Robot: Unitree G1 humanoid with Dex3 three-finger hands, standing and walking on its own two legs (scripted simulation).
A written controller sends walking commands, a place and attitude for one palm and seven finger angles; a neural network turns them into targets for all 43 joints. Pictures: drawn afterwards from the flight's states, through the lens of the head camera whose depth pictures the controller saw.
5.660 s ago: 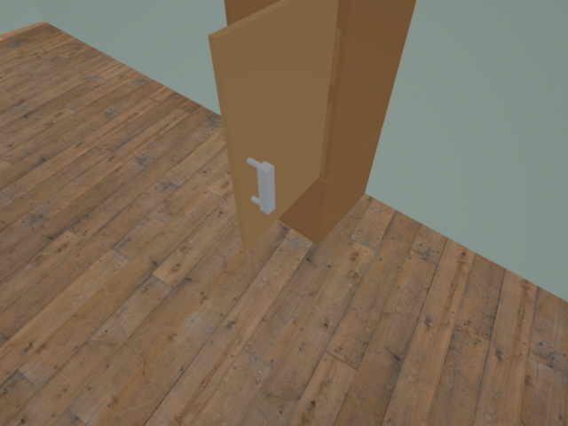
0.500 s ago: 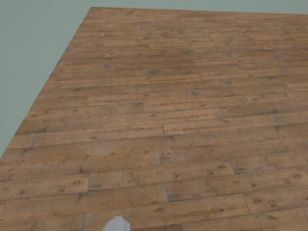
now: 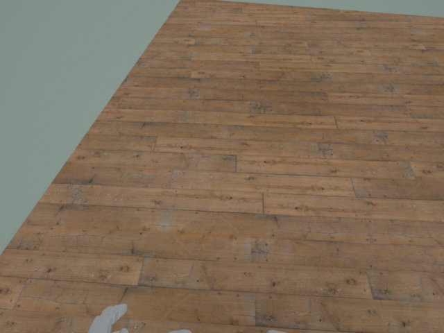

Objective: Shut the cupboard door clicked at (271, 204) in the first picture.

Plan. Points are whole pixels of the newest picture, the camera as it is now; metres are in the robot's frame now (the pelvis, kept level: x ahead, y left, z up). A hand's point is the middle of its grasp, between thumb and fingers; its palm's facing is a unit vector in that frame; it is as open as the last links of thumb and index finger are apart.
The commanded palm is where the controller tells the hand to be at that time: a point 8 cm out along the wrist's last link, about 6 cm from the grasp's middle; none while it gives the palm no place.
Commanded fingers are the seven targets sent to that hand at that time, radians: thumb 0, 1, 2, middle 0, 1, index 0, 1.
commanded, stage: walk to a spot facing it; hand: left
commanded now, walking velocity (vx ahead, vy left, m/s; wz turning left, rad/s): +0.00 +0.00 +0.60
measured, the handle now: out of the picture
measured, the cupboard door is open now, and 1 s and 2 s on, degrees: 93 93 93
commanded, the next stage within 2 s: none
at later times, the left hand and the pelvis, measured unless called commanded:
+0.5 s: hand out of the picture -0.02 +0.19 -0.18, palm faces +0.38 -0.89 -0.25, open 7.4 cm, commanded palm none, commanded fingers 0.00 0.90 0.90 -0.20 -0.30 -0.20 -0.30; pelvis +0.03 -0.02 -0.01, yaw +22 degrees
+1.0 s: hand out of the picture +0.05 +0.14 -0.14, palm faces +0.55 -0.78 -0.29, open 7.4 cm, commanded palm none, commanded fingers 0.00 0.90 0.90 -0.20 -0.30 -0.20 -0.30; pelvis +0.07 -0.08 +0.01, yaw +38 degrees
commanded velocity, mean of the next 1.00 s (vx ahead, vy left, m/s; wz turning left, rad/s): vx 0.00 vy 0.00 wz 0.60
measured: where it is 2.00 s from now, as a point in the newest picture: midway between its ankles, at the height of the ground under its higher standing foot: outside the picture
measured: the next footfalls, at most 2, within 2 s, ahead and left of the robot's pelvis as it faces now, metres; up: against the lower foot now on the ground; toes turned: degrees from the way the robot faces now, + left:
right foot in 0.02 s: +0.06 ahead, -0.13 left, +0.00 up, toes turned -2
left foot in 0.46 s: +0.04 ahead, +0.09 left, +0.00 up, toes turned +28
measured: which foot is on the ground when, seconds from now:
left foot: down 0.00-0.02, up 0.04-0.44, down 0.46-0.88, up 0.90-1.00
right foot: up 0.00-0.00, down 0.02-0.46, up 0.48-0.86, down 0.88-1.00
